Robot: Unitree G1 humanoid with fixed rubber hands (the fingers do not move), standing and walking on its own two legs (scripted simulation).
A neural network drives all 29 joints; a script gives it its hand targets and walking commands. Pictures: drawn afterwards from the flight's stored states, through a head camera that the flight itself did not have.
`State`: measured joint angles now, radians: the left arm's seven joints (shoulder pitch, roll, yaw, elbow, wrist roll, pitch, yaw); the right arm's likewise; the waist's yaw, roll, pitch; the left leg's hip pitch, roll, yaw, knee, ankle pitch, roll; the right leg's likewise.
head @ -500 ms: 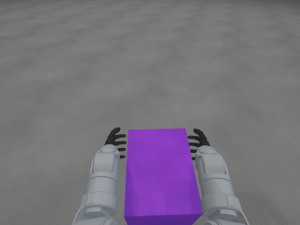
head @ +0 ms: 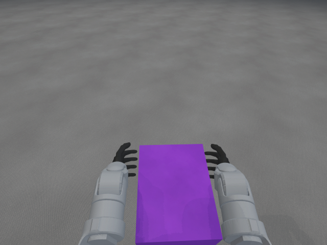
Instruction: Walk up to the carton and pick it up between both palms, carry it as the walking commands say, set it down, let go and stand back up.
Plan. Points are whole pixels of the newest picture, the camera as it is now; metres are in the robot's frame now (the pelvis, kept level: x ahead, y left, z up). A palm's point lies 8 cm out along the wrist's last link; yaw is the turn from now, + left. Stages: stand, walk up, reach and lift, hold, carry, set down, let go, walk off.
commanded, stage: hold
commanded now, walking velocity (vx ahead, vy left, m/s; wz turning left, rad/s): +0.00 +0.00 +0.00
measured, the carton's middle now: (172, 199) +0.27 +0.00 -0.04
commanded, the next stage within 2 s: carry in 0.50 s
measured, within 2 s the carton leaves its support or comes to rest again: neither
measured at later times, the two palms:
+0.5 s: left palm (117, 171) +0.29 +0.14 +0.06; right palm (223, 175) +0.29 -0.13 +0.06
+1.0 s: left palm (145, 169) +0.29 +0.07 +0.07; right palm (246, 170) +0.29 -0.18 +0.07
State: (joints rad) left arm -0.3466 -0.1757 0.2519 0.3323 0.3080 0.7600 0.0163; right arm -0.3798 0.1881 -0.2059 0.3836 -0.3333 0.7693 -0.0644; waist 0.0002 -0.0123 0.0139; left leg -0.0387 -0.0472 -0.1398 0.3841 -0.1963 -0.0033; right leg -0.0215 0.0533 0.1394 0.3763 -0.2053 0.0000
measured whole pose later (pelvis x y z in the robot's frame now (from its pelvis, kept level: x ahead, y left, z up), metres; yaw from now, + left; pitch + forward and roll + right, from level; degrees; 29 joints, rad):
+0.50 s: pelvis -0.01 +0.00 +0.00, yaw +0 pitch -9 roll +0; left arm -0.36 -0.18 0.26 0.35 0.32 0.76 0.02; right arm -0.38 0.19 -0.21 0.39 -0.34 0.77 -0.06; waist 0.00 -0.02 0.01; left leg -0.07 -0.05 -0.12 0.41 -0.20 0.00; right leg -0.05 0.05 0.14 0.41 -0.21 0.01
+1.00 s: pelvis -0.01 -0.07 -0.02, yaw +4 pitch +5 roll +1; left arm -0.36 -0.18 0.12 -0.10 0.14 1.13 0.30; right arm -0.36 0.18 -0.04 -0.11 -0.09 1.19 -0.32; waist -0.04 -0.05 -0.08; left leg -0.47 0.04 0.10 0.85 -0.48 0.01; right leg -0.41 0.02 -0.13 0.60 -0.28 -0.10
